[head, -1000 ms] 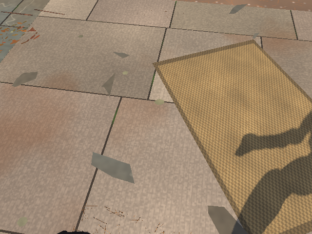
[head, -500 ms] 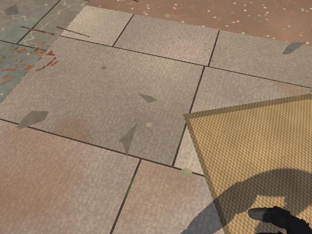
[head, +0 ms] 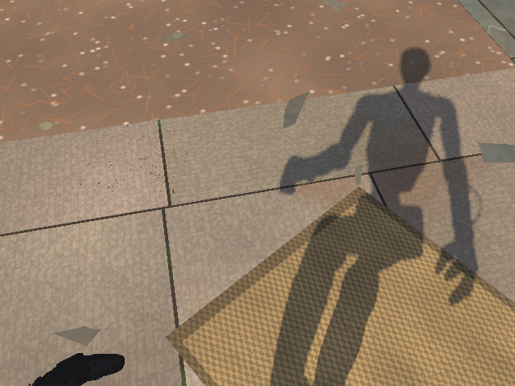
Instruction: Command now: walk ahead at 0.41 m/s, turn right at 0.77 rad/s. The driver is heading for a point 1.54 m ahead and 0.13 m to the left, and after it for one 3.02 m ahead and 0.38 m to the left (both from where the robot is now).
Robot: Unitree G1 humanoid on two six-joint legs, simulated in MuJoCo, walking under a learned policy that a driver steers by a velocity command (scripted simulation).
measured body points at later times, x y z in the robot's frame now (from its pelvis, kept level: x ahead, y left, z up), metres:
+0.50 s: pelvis +0.19 +0.05 +0.02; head +0.21 +0.04 +0.47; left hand +0.39 +0.27 -0.08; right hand +0.28 -0.22 -0.10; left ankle +0.26 +0.19 -0.70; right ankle +0.19 -0.02 -0.71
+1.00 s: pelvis +0.20 +0.05 +0.03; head +0.23 +0.03 +0.48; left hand +0.27 +0.35 -0.06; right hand +0.43 -0.21 -0.07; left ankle +0.18 +0.19 -0.63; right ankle +0.23 -0.05 -0.71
